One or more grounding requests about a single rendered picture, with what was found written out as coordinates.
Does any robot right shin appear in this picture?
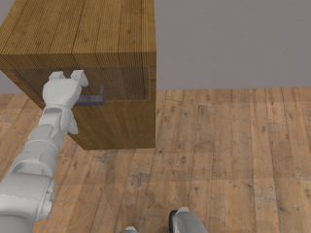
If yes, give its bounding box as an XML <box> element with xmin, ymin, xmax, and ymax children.
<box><xmin>176</xmin><ymin>207</ymin><xmax>190</xmax><ymax>214</ymax></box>

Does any drawer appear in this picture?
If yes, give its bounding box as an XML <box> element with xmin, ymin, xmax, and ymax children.
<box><xmin>9</xmin><ymin>65</ymin><xmax>150</xmax><ymax>103</ymax></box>

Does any right robot thigh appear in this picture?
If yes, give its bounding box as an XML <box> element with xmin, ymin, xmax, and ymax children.
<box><xmin>172</xmin><ymin>212</ymin><xmax>208</xmax><ymax>233</ymax></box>

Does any robot left upper arm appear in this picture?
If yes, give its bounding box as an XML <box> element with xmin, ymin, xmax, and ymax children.
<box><xmin>0</xmin><ymin>172</ymin><xmax>56</xmax><ymax>233</ymax></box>

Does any handle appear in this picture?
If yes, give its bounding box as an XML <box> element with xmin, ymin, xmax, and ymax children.
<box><xmin>74</xmin><ymin>84</ymin><xmax>105</xmax><ymax>107</ymax></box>

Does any left robot forearm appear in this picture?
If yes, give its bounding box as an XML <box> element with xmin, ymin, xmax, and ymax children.
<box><xmin>0</xmin><ymin>104</ymin><xmax>72</xmax><ymax>191</ymax></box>

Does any robot left hand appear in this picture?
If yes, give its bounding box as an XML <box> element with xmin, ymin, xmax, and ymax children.
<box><xmin>42</xmin><ymin>70</ymin><xmax>88</xmax><ymax>135</ymax></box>

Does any cabinet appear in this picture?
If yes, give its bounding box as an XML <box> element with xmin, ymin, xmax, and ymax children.
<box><xmin>0</xmin><ymin>0</ymin><xmax>156</xmax><ymax>150</ymax></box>

